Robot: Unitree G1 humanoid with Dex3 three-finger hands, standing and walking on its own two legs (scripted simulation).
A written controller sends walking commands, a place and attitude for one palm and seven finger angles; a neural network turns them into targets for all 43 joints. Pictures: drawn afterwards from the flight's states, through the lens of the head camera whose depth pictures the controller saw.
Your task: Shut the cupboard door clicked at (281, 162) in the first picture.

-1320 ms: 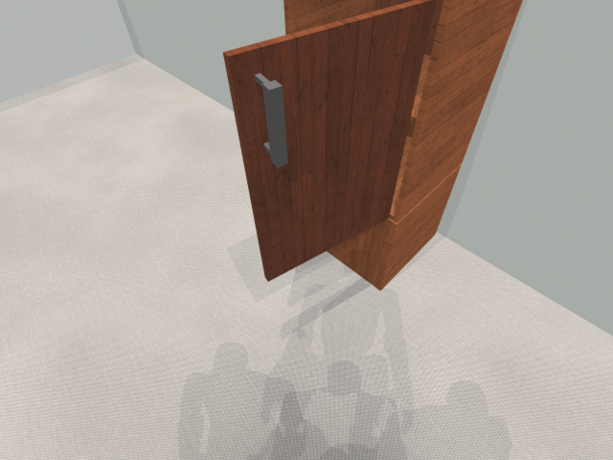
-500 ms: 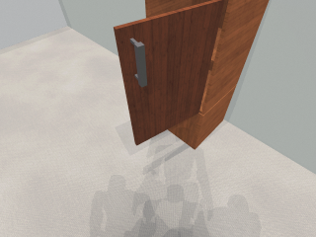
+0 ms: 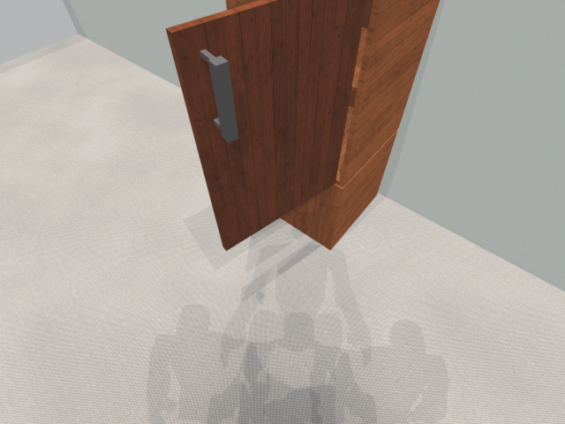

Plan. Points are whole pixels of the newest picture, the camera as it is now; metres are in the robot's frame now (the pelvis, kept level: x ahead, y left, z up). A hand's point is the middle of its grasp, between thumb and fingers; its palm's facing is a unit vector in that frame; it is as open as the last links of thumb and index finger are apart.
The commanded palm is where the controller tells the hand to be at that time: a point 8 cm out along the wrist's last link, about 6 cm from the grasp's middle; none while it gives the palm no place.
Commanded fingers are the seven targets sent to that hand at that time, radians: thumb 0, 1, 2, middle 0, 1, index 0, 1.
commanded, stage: walk to a spot facing it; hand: left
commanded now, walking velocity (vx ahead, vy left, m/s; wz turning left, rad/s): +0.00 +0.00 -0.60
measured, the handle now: (218, 97) +0.58 +0.15 +0.14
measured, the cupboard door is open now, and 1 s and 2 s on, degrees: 77 77 77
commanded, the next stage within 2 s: none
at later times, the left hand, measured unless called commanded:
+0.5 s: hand out of the picture +0.09 +0.16 -0.16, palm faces -0.24 -0.93 -0.26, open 7.4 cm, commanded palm none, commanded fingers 0.00 0.90 0.90 -0.20 -0.30 -0.20 -0.30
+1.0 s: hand (246, 360) +0.24 +0.08 -0.17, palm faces -0.57 -0.77 -0.29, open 7.4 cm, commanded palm none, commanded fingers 0.00 0.90 0.90 -0.20 -0.30 -0.20 -0.30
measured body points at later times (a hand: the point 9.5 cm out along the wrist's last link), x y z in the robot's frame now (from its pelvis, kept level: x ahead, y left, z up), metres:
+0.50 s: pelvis +0.00 -0.02 +0.00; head +0.07 -0.05 +0.44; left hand +0.11 +0.21 -0.14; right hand +0.05 -0.30 -0.14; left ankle +0.01 +0.13 -0.68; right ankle -0.02 -0.11 -0.74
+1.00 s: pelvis +0.02 -0.03 -0.02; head +0.07 -0.07 +0.43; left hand +0.27 +0.13 -0.14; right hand -0.10 -0.28 -0.16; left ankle +0.05 +0.12 -0.70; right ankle -0.05 -0.13 -0.74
